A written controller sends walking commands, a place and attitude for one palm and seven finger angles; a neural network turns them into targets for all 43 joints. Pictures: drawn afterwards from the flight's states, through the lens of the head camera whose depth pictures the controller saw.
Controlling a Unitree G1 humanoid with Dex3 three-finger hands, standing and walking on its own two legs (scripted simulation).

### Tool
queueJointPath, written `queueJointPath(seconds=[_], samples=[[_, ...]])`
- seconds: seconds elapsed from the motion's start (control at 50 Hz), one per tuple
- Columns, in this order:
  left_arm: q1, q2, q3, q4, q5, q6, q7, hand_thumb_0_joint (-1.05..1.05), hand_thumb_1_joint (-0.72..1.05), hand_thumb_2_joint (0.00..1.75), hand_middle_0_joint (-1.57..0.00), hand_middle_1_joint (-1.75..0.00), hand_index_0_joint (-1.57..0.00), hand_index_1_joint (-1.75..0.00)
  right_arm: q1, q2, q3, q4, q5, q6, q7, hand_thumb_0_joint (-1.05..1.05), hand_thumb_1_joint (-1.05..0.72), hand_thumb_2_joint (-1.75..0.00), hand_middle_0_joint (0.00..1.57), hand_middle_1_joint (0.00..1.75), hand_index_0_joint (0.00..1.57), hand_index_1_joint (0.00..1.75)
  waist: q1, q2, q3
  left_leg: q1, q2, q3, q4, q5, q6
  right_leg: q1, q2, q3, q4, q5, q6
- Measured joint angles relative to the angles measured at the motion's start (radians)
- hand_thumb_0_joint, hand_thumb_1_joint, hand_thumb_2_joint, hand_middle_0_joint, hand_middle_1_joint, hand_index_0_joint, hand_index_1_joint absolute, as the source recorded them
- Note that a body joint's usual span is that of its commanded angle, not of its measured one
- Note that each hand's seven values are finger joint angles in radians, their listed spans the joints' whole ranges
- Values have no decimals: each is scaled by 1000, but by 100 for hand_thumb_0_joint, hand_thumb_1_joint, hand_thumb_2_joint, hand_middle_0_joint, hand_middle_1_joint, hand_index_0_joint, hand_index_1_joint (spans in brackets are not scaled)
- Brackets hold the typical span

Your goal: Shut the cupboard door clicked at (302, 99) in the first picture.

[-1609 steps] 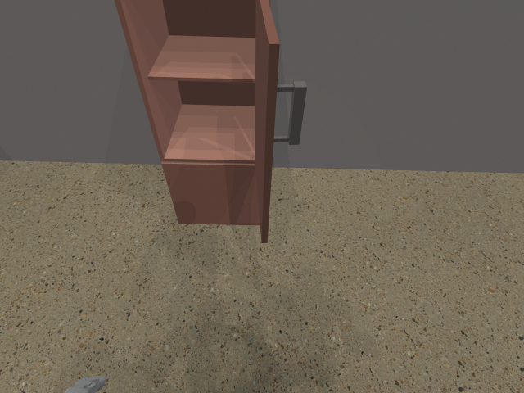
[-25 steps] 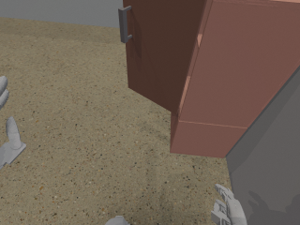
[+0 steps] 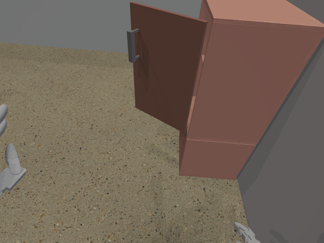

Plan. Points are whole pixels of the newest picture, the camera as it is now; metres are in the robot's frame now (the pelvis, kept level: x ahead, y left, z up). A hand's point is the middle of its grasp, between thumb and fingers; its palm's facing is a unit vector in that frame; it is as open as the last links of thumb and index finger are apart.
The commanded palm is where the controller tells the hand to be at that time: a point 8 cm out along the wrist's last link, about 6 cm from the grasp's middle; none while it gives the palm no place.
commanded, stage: stop stepping back and stand still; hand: left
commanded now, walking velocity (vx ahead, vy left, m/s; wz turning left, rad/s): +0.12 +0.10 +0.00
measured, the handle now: (134, 45) +0.93 +0.16 +0.08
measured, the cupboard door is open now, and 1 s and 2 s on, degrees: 59 59 59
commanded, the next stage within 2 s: let the arm hang, fingers relaxed in 0.76 s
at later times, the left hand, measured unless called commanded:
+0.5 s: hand (20, 152) +0.24 +0.28 +0.17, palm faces +0.43 -0.80 -0.42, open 7.4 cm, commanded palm +0.17 +0.32 +0.18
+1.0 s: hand (53, 204) +0.22 +0.28 -0.02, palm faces +0.10 -0.89 -0.44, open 7.4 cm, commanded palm none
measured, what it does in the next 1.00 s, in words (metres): stands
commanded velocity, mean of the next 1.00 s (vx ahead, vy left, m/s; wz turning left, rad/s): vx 0.00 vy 0.01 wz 0.00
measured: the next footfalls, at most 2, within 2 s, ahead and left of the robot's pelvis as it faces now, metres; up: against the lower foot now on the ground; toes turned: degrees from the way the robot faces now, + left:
none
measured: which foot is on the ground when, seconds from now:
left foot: down 0.00-1.00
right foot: down 0.00-1.00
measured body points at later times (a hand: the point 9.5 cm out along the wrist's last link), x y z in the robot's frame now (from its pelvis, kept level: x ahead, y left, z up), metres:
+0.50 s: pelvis +0.03 +0.02 +0.00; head +0.04 +0.04 +0.45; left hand +0.21 +0.32 +0.19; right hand +0.20 -0.21 -0.07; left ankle +0.04 +0.13 -0.74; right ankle +0.02 -0.11 -0.74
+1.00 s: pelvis +0.02 +0.04 -0.01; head +0.01 +0.01 +0.44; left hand +0.21 +0.32 +0.01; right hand +0.18 -0.22 -0.11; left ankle +0.04 +0.13 -0.74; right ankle +0.02 -0.11 -0.74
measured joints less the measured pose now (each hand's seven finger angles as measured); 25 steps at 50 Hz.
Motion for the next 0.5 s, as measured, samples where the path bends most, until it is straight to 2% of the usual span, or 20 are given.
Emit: queueJointPath(seconds=[0.06,0.12,0.2,0.24,0.28,0.38,0.5], samples=[[6,1,10,3,-7,-8,3,1,88,90,-21,-30,-21,-31,-12,-14,-6,5,-5,14,7,1,-90,-89,20,30,21,30,20,24,-16,-39,4,-3,94,-94,1,-13,9,1,11,13,-15],[-11,-19,-3,36,-9,-14,7,1,88,90,-21,-30,-21,-31,-18,-41,-22,19,-1,36,13,1,-90,-89,20,30,21,30,38,33,-24,-65,-10,6,195,-107,0,-8,-1,3,13,0,-14],[-39,-40,-16,72,-10,-10,8,1,88,90,-21,-30,-21,-31,-18,-82,-37,11,7,44,7,1,-90,-89,20,30,21,30,38,46,-11,9,3,6,31,-38,14,-5,-11,-13,39,-23,9],[-53,-44,-19,85,-11,-6,5,1,88,90,-21,-30,-21,-31,-35,-87,-47,17,12,45,0,1,-90,-89,20,30,21,30,38,42,15,17,1,6,20,52,8,-1,-16,-15,59,-39,19],[-45,-41,-13,89,-15,-1,1,1,88,90,-21,-30,-21,-31,-46,-79,-47,18,20,45,-3,2,-90,-89,20,30,21,30,43,24,26,30,-2,21,16,42,3,12,-20,0,46,-35,25],[-29,-24,-1,44,-15,2,-5,2,88,90,-21,-30,-21,-31,-52,-50,-32,-16,23,19,-4,2,-90,-89,20,30,21,30,35,-4,38,45,-4,30,-17,34,6,29,-23,9,1,-21,30],[-24,3,14,-9,-21,-23,-8,2,88,90,-21,-30,-21,-31,-79,-21,-12,-33,22,14,9,1,-90,-89,20,30,21,30,26,-5,45,46,0,36,-25,28,8,39,-20,15,-34,-12,34]])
